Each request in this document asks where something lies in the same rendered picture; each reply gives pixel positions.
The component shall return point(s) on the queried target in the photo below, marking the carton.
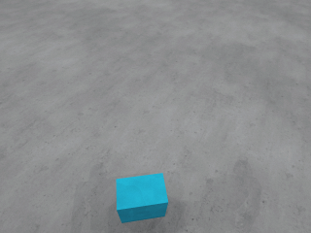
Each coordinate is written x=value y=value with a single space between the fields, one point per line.
x=141 y=197

